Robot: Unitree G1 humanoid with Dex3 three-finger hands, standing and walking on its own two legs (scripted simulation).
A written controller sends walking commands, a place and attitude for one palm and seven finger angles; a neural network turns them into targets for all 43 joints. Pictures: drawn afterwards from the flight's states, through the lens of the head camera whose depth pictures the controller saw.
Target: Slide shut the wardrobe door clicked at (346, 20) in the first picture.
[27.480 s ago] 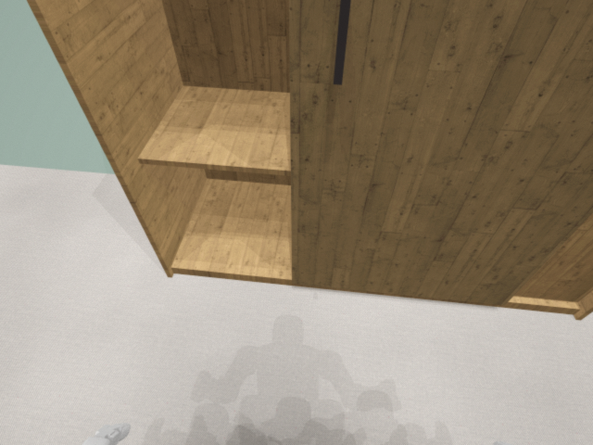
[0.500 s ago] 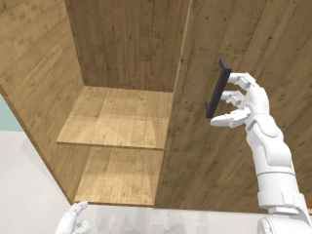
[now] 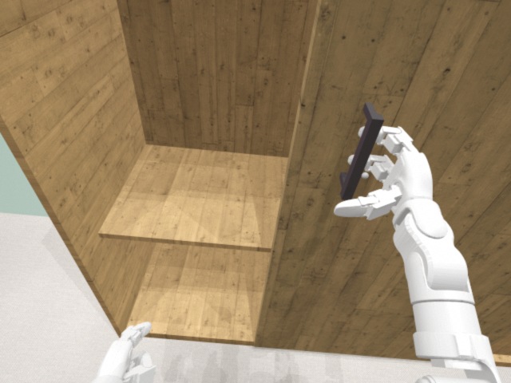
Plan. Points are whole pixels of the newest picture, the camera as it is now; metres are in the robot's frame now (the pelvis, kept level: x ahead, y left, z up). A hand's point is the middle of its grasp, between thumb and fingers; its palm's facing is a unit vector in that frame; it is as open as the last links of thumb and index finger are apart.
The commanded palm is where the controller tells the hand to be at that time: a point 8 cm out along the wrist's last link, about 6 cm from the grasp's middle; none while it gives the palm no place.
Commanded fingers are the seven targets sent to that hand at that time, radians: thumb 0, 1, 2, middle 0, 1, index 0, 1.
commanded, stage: slide the fingers in behind the handle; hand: right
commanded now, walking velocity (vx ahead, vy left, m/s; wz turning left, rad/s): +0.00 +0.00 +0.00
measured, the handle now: (357, 154) +0.42 -0.12 +0.20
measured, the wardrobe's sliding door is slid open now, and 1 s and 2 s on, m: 0.48 0.48 0.48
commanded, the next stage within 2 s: grip the handle and tug to test in 1.14 s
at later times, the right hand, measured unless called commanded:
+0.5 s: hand (352, 175) +0.37 -0.10 +0.19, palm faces -0.01 +1.00 -0.01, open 13.9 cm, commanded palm +0.35 -0.15 +0.20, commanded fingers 0.00 0.50 -0.30 0.30 1.20 0.30 1.20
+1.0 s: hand (348, 175) +0.37 -0.10 +0.19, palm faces -0.01 +1.00 -0.01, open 14.0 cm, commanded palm +0.35 -0.15 +0.20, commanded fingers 0.00 0.50 -0.30 0.30 1.20 0.30 1.20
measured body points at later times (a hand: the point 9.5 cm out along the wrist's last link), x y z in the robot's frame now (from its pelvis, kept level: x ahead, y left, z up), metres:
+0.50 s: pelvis +0.01 +0.00 +0.00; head -0.02 +0.02 +0.45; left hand +0.18 +0.23 -0.10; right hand +0.37 -0.16 +0.19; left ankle -0.04 +0.06 -0.74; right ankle +0.01 -0.09 -0.74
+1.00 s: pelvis +0.00 +0.01 +0.00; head -0.02 +0.03 +0.45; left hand +0.17 +0.24 -0.10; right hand +0.37 -0.15 +0.19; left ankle -0.04 +0.06 -0.74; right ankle +0.01 -0.09 -0.74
